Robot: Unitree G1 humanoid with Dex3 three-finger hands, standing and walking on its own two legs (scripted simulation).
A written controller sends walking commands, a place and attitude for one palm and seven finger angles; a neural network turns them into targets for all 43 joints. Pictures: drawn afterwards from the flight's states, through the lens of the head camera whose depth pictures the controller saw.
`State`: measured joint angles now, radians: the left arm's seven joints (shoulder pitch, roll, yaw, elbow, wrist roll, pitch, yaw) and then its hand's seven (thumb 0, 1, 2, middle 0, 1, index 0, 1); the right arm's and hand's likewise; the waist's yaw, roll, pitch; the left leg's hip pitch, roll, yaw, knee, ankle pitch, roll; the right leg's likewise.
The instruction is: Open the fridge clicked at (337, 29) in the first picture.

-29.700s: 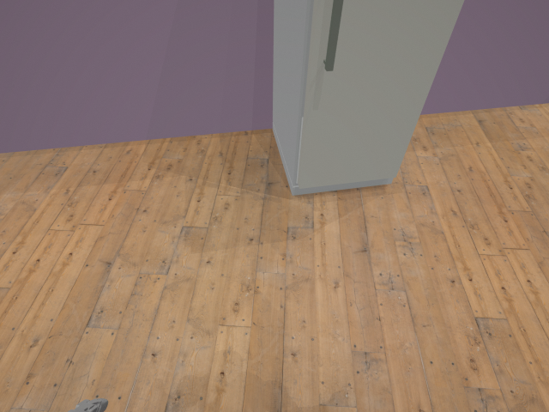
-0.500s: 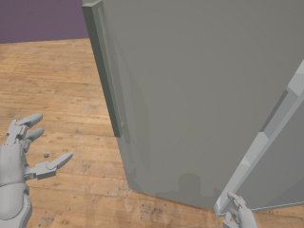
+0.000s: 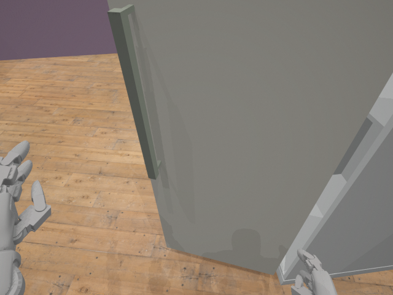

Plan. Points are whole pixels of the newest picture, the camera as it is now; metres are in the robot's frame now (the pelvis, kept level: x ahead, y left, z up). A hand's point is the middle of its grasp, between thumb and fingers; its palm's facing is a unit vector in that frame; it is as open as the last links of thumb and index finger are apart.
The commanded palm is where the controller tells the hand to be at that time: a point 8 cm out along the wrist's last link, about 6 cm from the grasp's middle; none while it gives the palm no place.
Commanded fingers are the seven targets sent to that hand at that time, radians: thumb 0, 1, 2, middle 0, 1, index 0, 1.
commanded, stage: draw the hand back to the body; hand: left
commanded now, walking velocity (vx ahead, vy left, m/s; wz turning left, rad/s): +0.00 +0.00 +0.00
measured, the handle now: (144, 110) +0.46 +0.20 +0.16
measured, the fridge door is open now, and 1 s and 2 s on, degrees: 68 68 68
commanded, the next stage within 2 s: step back with the hand held close in 0.16 s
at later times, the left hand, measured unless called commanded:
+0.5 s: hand (48, 211) +0.18 +0.27 +0.15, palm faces +0.42 -0.80 -0.43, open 7.4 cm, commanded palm +0.12 +0.31 +0.17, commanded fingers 0.00 0.90 0.90 -0.20 -0.30 -0.20 -0.30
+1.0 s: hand (3, 251) +0.11 +0.29 +0.15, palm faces +0.50 -0.76 -0.42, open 7.4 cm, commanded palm +0.05 +0.33 +0.17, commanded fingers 0.00 0.90 0.90 -0.20 -0.30 -0.20 -0.30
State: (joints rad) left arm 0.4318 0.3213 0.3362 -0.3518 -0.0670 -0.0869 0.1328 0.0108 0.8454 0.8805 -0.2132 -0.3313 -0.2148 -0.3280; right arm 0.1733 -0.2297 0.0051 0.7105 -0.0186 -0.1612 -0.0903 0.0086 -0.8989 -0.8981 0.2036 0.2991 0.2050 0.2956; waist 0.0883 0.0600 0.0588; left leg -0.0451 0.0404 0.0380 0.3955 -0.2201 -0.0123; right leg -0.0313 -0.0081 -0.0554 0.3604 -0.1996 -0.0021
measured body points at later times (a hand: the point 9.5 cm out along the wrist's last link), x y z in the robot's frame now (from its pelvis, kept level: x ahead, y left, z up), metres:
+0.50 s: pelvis -0.02 +0.01 -0.01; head -0.02 +0.00 +0.44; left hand +0.15 +0.31 +0.17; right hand +0.17 -0.22 -0.09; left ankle +0.01 +0.13 -0.74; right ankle +0.01 -0.12 -0.74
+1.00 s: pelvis -0.09 +0.03 -0.03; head -0.08 +0.04 +0.42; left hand +0.08 +0.33 +0.18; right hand +0.08 -0.21 -0.10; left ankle +0.01 +0.13 -0.74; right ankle +0.01 -0.12 -0.74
